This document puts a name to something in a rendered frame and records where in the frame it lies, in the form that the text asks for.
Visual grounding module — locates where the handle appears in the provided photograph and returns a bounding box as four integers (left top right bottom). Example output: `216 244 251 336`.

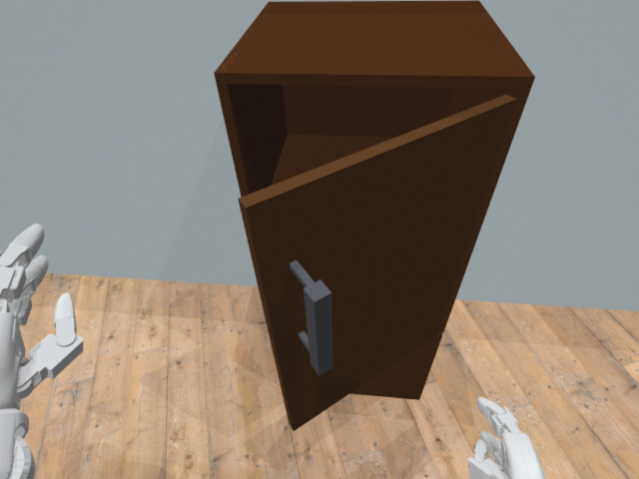
290 260 332 376

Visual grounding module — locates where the cupboard door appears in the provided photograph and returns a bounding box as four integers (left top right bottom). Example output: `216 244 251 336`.
239 95 517 431

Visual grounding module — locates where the left robot forearm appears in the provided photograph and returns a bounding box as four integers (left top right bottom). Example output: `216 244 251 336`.
0 408 35 479

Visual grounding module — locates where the robot right hand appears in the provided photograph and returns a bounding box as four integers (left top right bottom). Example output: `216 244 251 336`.
468 397 545 479

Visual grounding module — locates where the robot left hand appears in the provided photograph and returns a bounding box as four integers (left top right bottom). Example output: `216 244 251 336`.
0 224 83 410

